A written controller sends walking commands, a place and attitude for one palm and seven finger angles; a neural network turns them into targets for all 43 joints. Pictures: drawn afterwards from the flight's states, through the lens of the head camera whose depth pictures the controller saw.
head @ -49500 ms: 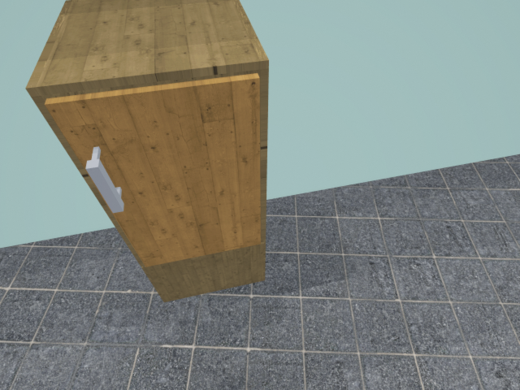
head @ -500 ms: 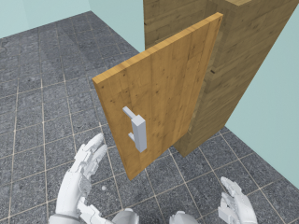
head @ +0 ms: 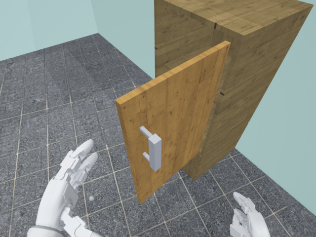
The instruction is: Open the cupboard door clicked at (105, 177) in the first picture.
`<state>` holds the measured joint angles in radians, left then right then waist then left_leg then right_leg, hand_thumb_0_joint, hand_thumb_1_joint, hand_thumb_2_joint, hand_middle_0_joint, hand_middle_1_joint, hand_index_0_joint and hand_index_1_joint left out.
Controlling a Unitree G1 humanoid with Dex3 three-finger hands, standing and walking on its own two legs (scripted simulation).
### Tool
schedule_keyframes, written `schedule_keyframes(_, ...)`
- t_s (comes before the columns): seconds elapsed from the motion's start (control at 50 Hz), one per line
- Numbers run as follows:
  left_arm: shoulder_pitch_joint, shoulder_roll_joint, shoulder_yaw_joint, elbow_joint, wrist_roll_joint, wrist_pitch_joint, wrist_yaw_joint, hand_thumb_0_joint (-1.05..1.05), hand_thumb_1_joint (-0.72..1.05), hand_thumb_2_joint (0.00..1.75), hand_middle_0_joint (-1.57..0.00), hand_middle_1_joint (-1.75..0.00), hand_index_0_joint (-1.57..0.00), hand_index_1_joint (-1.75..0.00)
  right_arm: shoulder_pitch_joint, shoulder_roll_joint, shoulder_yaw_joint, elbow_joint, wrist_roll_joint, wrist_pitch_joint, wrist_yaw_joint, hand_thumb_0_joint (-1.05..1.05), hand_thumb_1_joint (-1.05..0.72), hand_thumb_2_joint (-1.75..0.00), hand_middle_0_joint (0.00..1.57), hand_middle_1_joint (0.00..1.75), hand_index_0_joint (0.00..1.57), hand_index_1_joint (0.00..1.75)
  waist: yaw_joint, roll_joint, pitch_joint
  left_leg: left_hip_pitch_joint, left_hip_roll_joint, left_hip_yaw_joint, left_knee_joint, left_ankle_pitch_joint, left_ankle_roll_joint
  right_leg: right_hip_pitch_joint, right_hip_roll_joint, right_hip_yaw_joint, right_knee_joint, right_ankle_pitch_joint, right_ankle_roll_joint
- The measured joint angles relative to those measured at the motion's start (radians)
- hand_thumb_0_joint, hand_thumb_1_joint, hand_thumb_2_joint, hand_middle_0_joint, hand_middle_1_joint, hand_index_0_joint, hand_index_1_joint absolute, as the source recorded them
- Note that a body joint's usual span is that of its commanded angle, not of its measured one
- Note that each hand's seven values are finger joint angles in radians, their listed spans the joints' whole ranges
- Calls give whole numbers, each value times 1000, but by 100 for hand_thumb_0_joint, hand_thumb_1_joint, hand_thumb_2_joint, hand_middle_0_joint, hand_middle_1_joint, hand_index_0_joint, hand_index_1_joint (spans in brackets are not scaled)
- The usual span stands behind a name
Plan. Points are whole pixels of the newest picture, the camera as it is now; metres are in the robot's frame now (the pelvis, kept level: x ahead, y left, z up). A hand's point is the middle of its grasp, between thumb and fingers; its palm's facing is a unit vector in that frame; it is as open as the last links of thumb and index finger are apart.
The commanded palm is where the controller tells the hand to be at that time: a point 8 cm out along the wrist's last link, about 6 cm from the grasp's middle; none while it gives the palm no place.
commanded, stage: draw the hand back to the body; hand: left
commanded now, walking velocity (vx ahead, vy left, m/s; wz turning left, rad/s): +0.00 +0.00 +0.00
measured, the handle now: (149, 149) +0.33 +0.04 +0.05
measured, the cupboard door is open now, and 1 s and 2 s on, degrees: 95 95 95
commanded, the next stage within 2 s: step back with the hand held close in 1.16 s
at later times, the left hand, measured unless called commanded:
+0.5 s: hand (34, 170) +0.21 +0.23 +0.16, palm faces +0.30 -0.88 -0.35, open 12.5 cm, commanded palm +0.16 +0.28 +0.19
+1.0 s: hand (3, 152) +0.21 +0.26 +0.21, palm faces +0.44 -0.81 -0.38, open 7.6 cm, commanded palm +0.16 +0.30 +0.23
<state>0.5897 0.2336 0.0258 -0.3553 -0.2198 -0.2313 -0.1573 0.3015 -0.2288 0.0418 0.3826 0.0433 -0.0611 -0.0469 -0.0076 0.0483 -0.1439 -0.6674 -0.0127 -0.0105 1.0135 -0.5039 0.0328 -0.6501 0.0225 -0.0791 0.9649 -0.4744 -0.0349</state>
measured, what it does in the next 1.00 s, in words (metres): rises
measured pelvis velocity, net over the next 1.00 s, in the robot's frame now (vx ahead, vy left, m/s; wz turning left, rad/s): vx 0.02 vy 0.00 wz -0.01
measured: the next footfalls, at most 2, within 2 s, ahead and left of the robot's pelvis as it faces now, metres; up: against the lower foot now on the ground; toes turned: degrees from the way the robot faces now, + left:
none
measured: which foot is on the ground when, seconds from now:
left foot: down 0.00-1.00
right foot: down 0.00-1.00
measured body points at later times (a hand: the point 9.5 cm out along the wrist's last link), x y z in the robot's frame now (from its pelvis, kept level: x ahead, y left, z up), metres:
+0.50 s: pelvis +0.02 +0.02 +0.05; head +0.01 +0.00 +0.50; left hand +0.19 +0.28 +0.18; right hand +0.20 -0.19 -0.03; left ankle +0.00 +0.10 -0.68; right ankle +0.01 -0.10 -0.68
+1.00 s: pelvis +0.02 +0.00 +0.06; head +0.01 -0.02 +0.51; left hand +0.19 +0.30 +0.23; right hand +0.21 -0.22 -0.02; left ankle +0.00 +0.10 -0.68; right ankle +0.01 -0.10 -0.68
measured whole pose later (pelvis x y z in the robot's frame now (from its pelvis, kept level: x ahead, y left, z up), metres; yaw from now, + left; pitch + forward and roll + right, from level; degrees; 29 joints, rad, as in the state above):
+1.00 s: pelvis +0.02 +0.00 +0.06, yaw -1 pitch -3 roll -1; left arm 0.47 0.34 0.33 -0.39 -0.08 -0.06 0.11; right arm 0.20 -0.23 0.03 0.61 0.01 -0.08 -0.07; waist 0.06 0.06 0.01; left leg -0.10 -0.03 0.01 0.44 -0.28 0.04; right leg -0.10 0.02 -0.04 0.41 -0.25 -0.02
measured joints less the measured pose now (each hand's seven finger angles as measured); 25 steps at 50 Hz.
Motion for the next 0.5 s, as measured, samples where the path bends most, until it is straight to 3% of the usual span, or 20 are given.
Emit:
schedule_keyframes(0.1,12,17,46,-30,-30,25,-24,-2,-47,32,-15,-30,-15,-30,-2,-10,-4,10,8,-20,-3,1,-90,-90,20,30,21,30,5,3,2,46,-1,-4,-30,6,4,52,1,-2,-40,11,5)
schedule_keyframes(0.18,23,50,34,-86,85,119,120,-2,-40,35,-15,-30,-16,-30,-4,0,-1,19,-2,-2,-34,1,-90,-90,20,30,21,30,24,-2,10,114,-5,6,-94,27,11,115,-2,10,-100,32,11)
schedule_keyframes(0.24,35,53,31,-103,134,173,203,-1,-32,38,-16,-30,-16,-30,-9,6,7,30,-9,9,-48,1,-90,-90,20,30,20,30,30,3,23,172,-9,9,-155,51,13,173,-5,15,-160,56,16)
schedule_keyframes(0.36,9,69,64,-90,166,211,274,-1,-13,46,-16,-30,-17,-30,-24,13,28,80,-18,0,-57,1,-90,-90,20,30,21,30,44,5,60,284,-19,11,-268,96,18,284,-12,20,-267,98,23)
schedule_keyframes(0.5,-33,79,129,-79,167,207,287,-1,11,57,-17,-30,-18,-30,-49,13,33,142,-27,-27,-44,1,-90,-90,20,30,21,30,53,12,95,401,-27,16,-387,143,20,397,-17,28,-380,142,28)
